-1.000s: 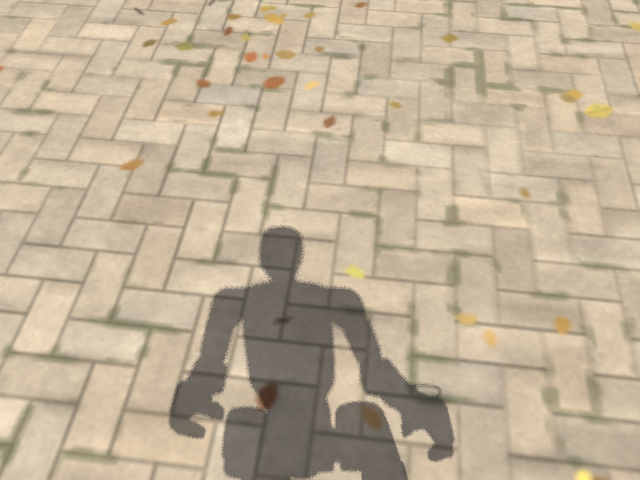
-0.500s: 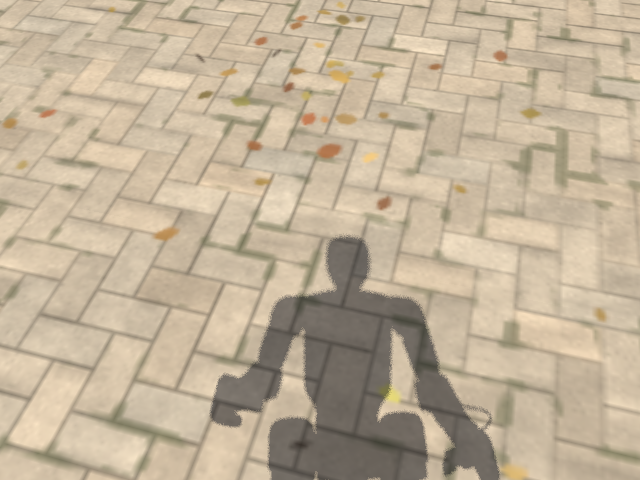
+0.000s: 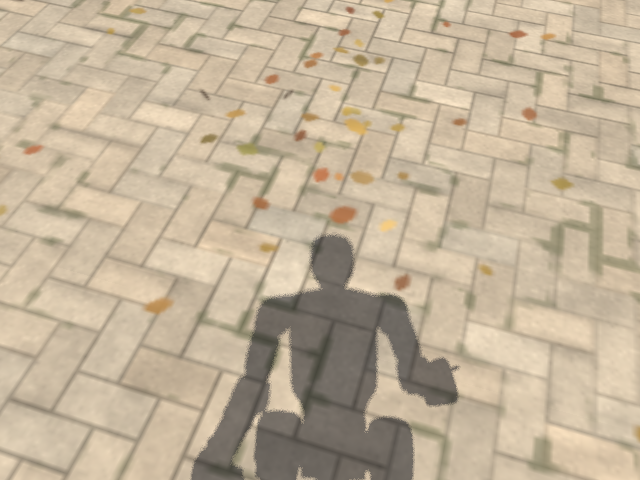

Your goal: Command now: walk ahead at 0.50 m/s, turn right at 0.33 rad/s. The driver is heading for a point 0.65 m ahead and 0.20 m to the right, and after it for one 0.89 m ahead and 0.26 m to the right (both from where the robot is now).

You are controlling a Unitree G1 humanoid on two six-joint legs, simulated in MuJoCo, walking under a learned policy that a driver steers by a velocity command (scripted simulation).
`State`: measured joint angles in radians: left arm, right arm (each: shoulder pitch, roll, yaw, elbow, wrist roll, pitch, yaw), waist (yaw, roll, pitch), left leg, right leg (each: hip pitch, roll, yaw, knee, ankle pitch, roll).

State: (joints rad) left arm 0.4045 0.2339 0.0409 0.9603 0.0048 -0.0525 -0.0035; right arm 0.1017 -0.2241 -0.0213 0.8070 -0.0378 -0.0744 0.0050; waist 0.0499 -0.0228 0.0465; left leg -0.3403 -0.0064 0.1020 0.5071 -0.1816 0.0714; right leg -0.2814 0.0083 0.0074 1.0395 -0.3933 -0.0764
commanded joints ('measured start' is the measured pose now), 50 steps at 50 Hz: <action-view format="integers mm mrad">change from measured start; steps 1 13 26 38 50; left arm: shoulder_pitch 2 -335 -63 8 173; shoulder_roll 80 19 222 183 76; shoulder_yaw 27 8 85 67 31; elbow -59 -193 -136 -131 -155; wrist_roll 21 29 2 -3 -20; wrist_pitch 12 42 40 -3 -23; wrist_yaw -13 -59 -1 0 2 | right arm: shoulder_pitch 133 277 143 -68 337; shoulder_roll -83 -113 -126 -98 -342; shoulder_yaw -27 -41 -43 -32 -91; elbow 12 97 -36 -119 -40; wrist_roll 16 21 29 -3 -22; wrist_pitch -14 -42 -26 44 -3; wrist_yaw -9 -22 -2 14 -13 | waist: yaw -51 -76 24 8 -93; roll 124 89 11 -35 366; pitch -13 53 -95 -8 -333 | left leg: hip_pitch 212 283 -413 -351 595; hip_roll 284 244 91 100 431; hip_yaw -286 64 -123 -108 -827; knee -346 -371 852 303 -222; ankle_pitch -25 319 -172 117 -181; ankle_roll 80 68 -64 -136 173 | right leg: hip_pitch -275 -368 378 196 -210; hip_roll -96 -92 -304 -108 159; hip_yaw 43 -75 473 281 100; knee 88 -280 -770 -821 140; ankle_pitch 82 413 299 500 -113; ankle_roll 2 27 -293 -172 -4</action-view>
